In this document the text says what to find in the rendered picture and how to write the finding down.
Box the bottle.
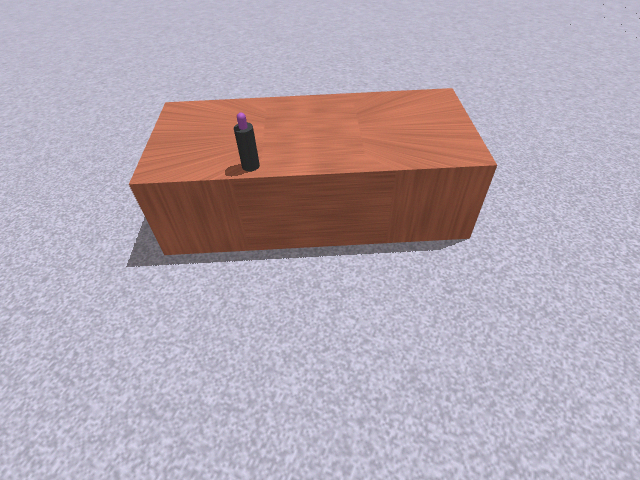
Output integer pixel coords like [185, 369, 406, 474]
[234, 112, 260, 172]

